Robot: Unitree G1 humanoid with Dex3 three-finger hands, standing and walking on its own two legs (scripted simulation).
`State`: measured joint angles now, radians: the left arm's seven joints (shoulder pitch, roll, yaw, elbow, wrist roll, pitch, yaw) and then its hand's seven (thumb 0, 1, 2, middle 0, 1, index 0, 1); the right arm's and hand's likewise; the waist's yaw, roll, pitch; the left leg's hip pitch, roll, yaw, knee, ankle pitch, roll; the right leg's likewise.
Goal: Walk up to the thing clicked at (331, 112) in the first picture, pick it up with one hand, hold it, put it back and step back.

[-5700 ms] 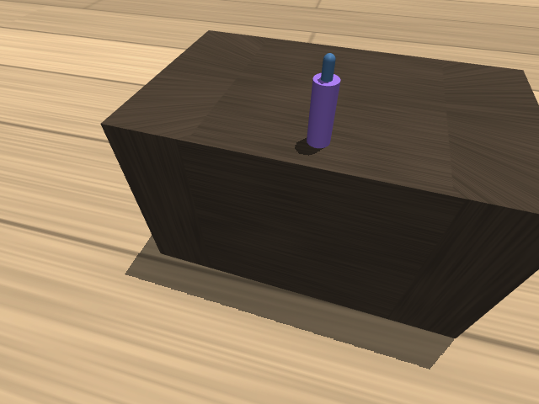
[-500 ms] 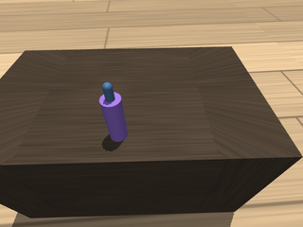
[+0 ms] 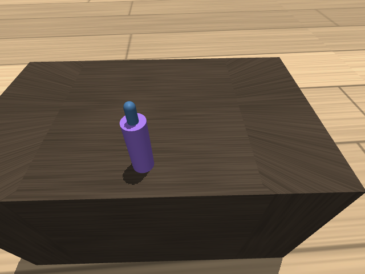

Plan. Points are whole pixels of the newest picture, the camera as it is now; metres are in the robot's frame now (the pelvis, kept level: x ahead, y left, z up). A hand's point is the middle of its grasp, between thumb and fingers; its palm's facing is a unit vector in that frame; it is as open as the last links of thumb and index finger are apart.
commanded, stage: stand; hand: left
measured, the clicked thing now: (137, 138) +0.45 +0.14 +0.04
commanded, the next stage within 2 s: rise first in 0.28 s
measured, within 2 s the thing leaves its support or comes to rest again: neither
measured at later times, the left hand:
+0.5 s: hand out of the picture +0.12 +0.25 -0.15, palm faces +0.09 -0.94 -0.32, open 8.3 cm
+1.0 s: hand (75, 253) +0.19 +0.25 -0.04, palm faces +0.26 -0.91 -0.33, open 16.8 cm
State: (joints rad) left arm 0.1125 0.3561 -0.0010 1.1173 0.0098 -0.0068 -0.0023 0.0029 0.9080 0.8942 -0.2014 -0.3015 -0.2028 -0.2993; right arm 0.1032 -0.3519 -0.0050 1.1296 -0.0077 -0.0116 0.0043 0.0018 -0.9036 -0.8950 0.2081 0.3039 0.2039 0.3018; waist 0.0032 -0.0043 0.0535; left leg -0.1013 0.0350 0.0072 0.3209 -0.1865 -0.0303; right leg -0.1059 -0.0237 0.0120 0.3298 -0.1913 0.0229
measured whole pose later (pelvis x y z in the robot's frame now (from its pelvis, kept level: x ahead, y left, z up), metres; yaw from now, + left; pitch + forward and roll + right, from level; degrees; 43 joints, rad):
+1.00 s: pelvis +0.01 +0.01 +0.00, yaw +0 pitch -1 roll +0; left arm 0.35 0.27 0.14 0.26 -0.05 -0.06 0.08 0.00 -0.34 0.07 -0.04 -0.02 -0.03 -0.02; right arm 0.26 -0.25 -0.12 0.54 0.03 -0.08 -0.07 -0.01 0.37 -0.07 0.06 0.06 0.06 0.05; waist 0.02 0.02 0.01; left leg -0.15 0.03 0.00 0.41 -0.25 -0.02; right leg -0.14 -0.03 0.01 0.40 -0.24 0.03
